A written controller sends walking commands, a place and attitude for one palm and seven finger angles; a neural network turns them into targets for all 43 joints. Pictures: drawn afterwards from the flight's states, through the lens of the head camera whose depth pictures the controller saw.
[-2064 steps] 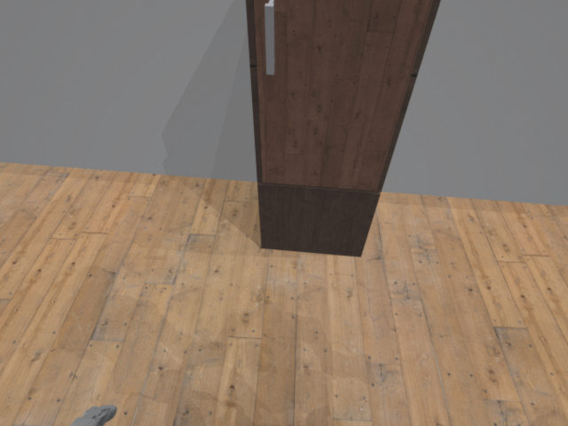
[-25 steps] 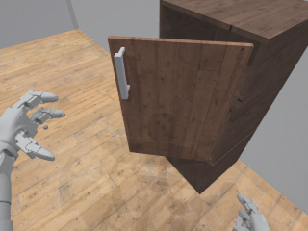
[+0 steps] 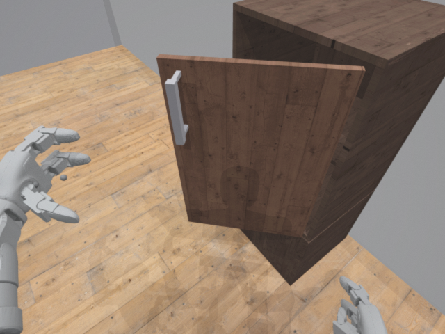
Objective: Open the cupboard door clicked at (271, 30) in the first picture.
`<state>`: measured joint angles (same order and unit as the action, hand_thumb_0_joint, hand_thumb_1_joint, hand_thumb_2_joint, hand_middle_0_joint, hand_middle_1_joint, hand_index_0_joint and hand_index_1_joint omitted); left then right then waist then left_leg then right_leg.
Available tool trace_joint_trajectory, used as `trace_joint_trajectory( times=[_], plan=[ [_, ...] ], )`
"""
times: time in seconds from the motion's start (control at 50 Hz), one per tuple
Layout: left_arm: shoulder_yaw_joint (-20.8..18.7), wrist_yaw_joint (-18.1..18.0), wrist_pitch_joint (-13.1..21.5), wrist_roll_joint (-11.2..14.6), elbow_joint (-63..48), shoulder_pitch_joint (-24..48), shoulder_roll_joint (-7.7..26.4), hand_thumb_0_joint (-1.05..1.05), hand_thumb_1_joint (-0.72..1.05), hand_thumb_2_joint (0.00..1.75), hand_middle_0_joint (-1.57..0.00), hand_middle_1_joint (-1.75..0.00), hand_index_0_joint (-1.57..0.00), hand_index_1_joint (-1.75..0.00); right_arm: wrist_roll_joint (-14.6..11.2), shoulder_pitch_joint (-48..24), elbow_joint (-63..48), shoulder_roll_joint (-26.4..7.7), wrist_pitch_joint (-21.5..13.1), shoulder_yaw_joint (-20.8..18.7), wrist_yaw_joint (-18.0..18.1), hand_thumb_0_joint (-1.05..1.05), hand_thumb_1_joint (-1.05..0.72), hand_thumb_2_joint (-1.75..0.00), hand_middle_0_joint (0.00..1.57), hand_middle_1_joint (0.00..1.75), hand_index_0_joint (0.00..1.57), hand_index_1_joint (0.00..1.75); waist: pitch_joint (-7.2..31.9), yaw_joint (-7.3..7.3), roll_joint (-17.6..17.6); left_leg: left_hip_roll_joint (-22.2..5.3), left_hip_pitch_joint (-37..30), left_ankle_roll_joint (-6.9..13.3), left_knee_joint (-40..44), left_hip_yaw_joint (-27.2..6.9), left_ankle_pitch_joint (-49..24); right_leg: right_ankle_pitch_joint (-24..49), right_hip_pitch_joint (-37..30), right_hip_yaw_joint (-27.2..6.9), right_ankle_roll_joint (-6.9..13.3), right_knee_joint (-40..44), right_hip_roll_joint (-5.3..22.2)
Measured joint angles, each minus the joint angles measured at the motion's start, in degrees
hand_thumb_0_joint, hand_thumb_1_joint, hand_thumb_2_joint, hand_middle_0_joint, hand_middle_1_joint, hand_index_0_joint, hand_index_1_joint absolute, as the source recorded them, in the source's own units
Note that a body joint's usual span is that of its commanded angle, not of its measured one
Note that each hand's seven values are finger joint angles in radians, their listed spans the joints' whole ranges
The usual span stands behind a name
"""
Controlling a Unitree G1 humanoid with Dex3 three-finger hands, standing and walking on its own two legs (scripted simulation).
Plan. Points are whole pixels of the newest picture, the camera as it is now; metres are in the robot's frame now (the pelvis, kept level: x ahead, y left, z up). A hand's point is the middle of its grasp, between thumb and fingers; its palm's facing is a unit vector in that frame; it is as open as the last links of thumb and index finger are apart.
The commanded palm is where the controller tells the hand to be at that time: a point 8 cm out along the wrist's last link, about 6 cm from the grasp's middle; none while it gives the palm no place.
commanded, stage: move the hooked fingers beside the handle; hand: left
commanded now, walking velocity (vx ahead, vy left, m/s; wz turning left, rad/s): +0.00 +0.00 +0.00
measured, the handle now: (179, 109) +0.52 +0.14 +0.15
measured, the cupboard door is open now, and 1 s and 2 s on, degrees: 44 44 44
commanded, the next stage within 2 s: none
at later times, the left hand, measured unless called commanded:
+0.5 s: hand (98, 153) +0.36 +0.25 +0.16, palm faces -0.02 -1.00 -0.03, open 14.0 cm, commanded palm +0.33 +0.29 +0.16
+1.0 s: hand (127, 130) +0.42 +0.22 +0.16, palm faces -0.05 -1.00 -0.01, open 14.0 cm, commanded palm +0.40 +0.27 +0.16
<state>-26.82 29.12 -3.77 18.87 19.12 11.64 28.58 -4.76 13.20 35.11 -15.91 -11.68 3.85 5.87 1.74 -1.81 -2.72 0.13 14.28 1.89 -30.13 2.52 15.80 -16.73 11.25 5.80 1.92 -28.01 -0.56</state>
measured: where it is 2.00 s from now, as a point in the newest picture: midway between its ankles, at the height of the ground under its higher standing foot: outside the picture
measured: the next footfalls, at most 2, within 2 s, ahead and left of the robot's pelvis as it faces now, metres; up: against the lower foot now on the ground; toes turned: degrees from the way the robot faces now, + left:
none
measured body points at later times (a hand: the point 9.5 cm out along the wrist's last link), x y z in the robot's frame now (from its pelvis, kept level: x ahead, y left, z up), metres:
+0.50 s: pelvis +0.00 +0.01 +0.00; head +0.00 +0.00 +0.45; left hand +0.35 +0.31 +0.17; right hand +0.13 -0.25 -0.09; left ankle +0.00 +0.10 -0.74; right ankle -0.02 -0.09 -0.74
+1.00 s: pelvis +0.01 +0.01 +0.00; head +0.03 +0.00 +0.45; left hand +0.42 +0.28 +0.17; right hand +0.10 -0.26 -0.10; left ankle +0.00 +0.10 -0.74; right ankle -0.02 -0.09 -0.74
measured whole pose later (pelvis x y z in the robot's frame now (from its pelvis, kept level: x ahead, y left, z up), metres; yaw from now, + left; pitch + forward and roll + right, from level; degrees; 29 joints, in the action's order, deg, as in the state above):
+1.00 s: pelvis +0.01 +0.01 +0.00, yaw -1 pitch +4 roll -1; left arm -19.1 21.2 1.8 13.0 43.9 36.8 26.6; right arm -4.0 17.9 37.9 -16.6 -7.1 2.7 5.0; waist 2.3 2.5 -1.7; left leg 0.6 18.5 2.7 -30.1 3.8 15.7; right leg -16.6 16.3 4.5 1.2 -28.8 0.0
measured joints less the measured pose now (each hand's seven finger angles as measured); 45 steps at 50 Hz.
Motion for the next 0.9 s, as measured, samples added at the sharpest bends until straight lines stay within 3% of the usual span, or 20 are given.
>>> trace_joint_trajectory(
  times=[0.14,0.44,0.9],
  plan=[
    [2.81,-0.41,1.07,-0.76,1.56,3.44,-0.98,-0.01,-0.51,0.3,-0.3,-1.2,-0.3,-1.2,0.06,0.19,0.64,-0.6,0.04,-0.29,0.57,0.02,-0.9,-0.9,0.2,0.3,0.2,0.3,-0.51,0.44,-0.22,0.25,0.47,0.17,-0.09,-0.23,-0.35,0.24,0.39,0.24,-0.09,-0.15,0.24],
    [4.02,-3.47,2.06,-2.43,9.75,10.72,-1.12,-0.01,-0.5,0.3,-0.3,-1.2,-0.3,-1.2,0.13,2.4,1.28,-0.59,1.18,-0.33,0.21,0.02,-0.9,-0.9,0.2,0.3,0.2,0.3,-0.14,2.45,0.33,0.34,1.59,0.48,0.35,0.8,-0.7,0.57,2.21,-0.81,-0.35,-0.47,0.39],
    [7.54,-7.54,4.62,-5.54,21.0,22.43,-2.14,-0.01,-0.5,0.3,-0.3,-1.2,-0.3,-1.2,0.67,3.94,2.29,-0.67,3.68,-0.98,-0.55,0.02,-0.9,-0.9,0.2,0.3,0.2,0.3,0.01,3.85,0.91,0.57,3.66,0.79,0.26,1.1,-0.33,0.37,4.34,-1.16,-0.68,-0.52,0.61]
  ],
)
